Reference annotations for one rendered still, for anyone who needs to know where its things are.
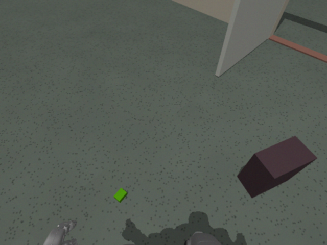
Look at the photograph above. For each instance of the left robot hand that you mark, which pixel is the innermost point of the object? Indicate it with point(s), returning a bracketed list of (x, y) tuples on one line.
[(57, 235)]

